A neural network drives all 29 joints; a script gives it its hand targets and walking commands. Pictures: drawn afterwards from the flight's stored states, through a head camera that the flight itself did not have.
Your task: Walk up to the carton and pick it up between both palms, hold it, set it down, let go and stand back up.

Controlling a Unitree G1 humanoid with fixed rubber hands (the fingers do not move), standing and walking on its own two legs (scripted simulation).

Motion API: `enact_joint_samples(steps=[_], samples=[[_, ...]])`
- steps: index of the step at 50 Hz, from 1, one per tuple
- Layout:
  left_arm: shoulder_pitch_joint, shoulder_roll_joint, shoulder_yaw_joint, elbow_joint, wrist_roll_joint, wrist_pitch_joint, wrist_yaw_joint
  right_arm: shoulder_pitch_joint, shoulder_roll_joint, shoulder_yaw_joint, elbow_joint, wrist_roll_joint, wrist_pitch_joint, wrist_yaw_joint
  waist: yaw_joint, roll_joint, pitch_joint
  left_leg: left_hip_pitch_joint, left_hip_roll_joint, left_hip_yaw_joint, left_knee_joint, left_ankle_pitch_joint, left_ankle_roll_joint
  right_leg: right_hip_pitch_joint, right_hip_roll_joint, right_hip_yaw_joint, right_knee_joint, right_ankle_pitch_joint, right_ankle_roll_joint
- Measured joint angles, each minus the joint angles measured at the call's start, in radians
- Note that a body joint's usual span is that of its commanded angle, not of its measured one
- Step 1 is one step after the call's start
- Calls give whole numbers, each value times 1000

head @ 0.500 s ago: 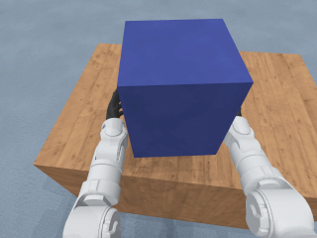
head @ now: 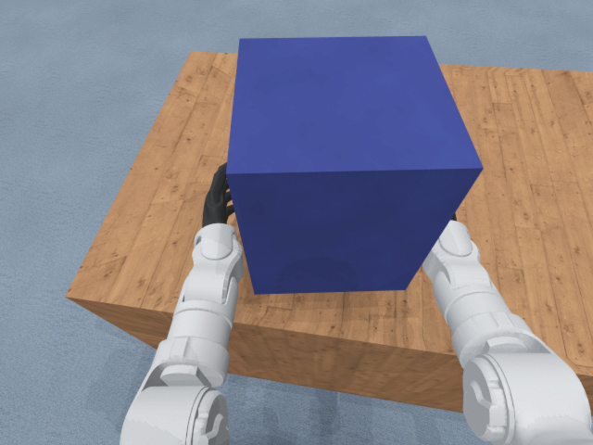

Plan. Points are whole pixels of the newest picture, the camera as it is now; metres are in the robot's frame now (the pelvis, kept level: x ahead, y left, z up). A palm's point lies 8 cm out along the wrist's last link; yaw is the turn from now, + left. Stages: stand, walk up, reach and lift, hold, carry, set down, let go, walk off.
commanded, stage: set down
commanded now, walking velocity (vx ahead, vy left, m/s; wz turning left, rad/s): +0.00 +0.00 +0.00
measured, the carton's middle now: (331, 178) +0.44 +0.04 +0.09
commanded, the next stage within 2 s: none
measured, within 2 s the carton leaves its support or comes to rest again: rests again in 1.04 s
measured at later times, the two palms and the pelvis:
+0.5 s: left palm (240, 245) +0.41 +0.17 -0.05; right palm (430, 232) +0.46 -0.12 -0.05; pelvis +0.00 +0.00 -0.02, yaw -1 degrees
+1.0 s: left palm (241, 259) +0.39 +0.17 -0.05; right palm (437, 239) +0.45 -0.13 -0.05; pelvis -0.02 -0.01 -0.02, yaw +0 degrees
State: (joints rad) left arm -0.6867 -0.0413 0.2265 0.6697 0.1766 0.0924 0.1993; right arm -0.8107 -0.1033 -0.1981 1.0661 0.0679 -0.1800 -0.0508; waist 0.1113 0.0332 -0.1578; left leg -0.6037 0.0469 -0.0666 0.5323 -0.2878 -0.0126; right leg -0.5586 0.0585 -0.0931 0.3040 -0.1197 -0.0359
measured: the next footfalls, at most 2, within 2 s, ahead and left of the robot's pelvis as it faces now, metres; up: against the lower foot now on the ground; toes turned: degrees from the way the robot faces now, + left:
none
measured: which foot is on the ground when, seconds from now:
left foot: down 0.00-1.00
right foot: down 0.00-1.00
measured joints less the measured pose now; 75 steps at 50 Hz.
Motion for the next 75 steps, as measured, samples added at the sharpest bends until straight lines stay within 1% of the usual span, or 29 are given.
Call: enact_joint_samples(steps=[4, 13, 21, 25, 30, 35, 41, 45, 47, 49, 52, 56, 61, 65, 69, 75], samples=[[0, -4, 0, 3, -5, -23, 5, 0, -5, -2, -4, -7, -15, 6, 0, 0, -16, -44, 0, 0, 0, 4, 0, -43, 0, 0, 0, 4, -1], [0, -8, 0, 3, -11, -83, 16, 0, -11, -2, -56, -27, -23, 16, 0, 0, -37, -158, -1, 3, 0, 4, 0, -178, -3, 0, 38, 4, 2], [14, -10, 0, 3, -42, -143, 23, 4, -12, 4, -93, -39, -38, 22, 0, -1, -76, -282, -9, 4, 0, 21, 0, -335, -15, 0, 107, 8, 10], [37, -17, 0, -14, -59, -189, 28, 13, -12, 14, -139, -51, -84, 27, 0, -1, -97, -343, -9, 4, 0, 30, 0, -413, -17, 0, 138, 20, 14], [60, -26, 0, -70, -73, -229, 33, 13, -12, 16, -160, -61, -143, 40, 0, -1, -111, -398, -9, 5, 0, 41, 0, -478, -18, 0, 156, 33, 15], [61, -27, 0, -79, -73, -238, 32, 14, -12, 16, -173, -63, -158, 39, 0, -1, -111, -416, -12, 4, 0, 49, 0, -494, -22, 0, 156, 35, 22], [63, -28, 0, -79, -73, -226, 28, 14, -14, 15, -153, -84, -178, 34, 0, -1, -112, -417, -13, 5, 0, 54, 0, -501, -23, 0, 168, 40, 14], [63, -30, -2, -78, -73, -214, 26, 14, -29, 32, -142, -89, -185, 30, 0, -1, -112, -416, -16, 5, 0, 58, 0, -500, -27, 0, 168, 41, 19], [63, -30, -8, -77, -78, -202, 26, 14, -62, 74, -133, -90, -189, 32, 1, -1, -112, -415, -18, 5, 0, 62, 0, -504, -29, 0, 177, 45, 21], [65, -30, -27, -85, -95, -176, 28, 14, -107, 125, -126, -75, -188, 43, 5, -1, -113, -414, -18, 5, 0, 65, 0, -511, -30, 0, 193, 56, 25], [84, -30, -70, -141, -122, -101, 33, 14, -161, 185, -126, -5, -163, 66, 7, -1, -113, -409, -18, 5, 0, 69, 0, -518, -31, 0, 215, 70, 28], [110, -30, -115, -234, -142, -3, 36, 23, -196, 219, -174, 102, -92, 82, 10, -2, -113, -391, -18, 9, 0, 71, 0, -499, -31, 3, 210, 72, 28], [110, -30, -120, -311, -175, 98, 41, 23, -223, 237, -254, 164, -11, 83, 28, -15, -114, -348, -21, 29, 0, 70, 0, -434, -30, 25, 163, 48, 27], [110, -30, -120, -361, -193, 186, 50, 18, -237, 251, -271, 190, 62, 82, 39, -17, -114, -298, -24, 37, 0, 70, 0, -369, -30, 33, 133, 33, 10], [111, -30, -120, -366, -203, 254, 53, 17, -240, 251, -248, 196, 127, 85, 40, -17, -105, -228, -23, 37, 0, 70, 0, -294, -29, 33, 123, 25, -1], [111, -30, -120, -366, -203, 298, 56, 17, -260, 250, -172, 196, 166, 105, 40, -14, -18, -64, -19, 38, 0, 67, -2, -129, -24, 33, 119, 25, -5]])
